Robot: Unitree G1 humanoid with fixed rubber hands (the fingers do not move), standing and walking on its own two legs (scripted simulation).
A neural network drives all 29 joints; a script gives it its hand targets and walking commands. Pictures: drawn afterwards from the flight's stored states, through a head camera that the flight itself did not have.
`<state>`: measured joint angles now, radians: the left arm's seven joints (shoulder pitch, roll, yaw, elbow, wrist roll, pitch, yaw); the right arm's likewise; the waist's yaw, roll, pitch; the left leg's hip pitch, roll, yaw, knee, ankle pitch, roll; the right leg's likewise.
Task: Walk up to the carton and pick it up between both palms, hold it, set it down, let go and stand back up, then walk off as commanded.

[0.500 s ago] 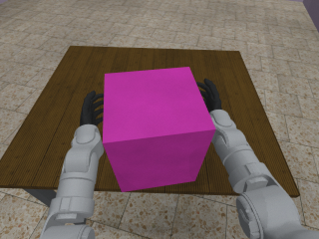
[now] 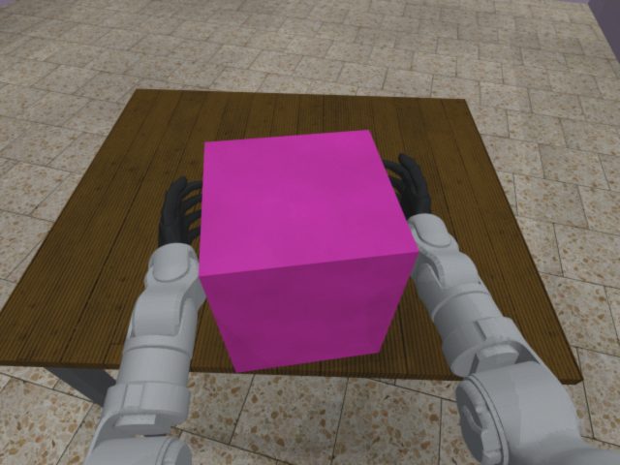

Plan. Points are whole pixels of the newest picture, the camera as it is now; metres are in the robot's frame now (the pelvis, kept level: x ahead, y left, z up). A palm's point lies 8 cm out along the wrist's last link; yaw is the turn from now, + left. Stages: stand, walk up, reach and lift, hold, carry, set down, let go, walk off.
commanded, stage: reach and lift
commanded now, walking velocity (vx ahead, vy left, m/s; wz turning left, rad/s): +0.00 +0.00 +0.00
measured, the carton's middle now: (299, 256) +0.39 +0.05 +0.05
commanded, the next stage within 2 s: none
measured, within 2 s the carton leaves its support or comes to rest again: leaves its support in 0.58 s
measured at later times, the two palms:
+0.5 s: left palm (169, 250) +0.35 +0.20 +0.10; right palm (411, 216) +0.42 -0.09 +0.12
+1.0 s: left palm (174, 238) +0.36 +0.19 +0.12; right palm (424, 216) +0.41 -0.10 +0.13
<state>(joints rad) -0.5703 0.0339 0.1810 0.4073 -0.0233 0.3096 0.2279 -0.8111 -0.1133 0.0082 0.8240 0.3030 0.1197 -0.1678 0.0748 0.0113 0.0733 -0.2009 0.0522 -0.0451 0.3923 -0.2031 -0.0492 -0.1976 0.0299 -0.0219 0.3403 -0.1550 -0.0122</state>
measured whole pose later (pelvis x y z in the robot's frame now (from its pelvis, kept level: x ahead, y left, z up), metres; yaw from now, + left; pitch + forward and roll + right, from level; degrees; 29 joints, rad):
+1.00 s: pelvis -0.01 +0.00 +0.00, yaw +0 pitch +0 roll -1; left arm -0.62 -0.07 0.34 0.51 0.19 0.21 0.13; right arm -0.80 -0.04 -0.22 0.94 -0.02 -0.03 -0.05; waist 0.07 0.00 0.00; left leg -0.20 0.05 -0.05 0.39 -0.19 -0.05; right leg -0.19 0.03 -0.02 0.32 -0.13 -0.01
